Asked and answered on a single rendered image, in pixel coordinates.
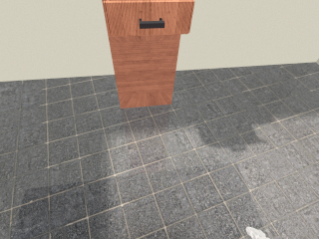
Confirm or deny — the cabinet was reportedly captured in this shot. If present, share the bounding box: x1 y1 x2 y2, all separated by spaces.
102 0 180 109

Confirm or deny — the right robot hand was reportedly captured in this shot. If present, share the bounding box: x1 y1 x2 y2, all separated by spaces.
245 226 270 239

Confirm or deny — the drawer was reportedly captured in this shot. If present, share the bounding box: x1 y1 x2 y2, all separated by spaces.
103 0 195 37

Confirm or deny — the handle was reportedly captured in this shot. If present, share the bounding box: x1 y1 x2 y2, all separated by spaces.
139 18 165 29

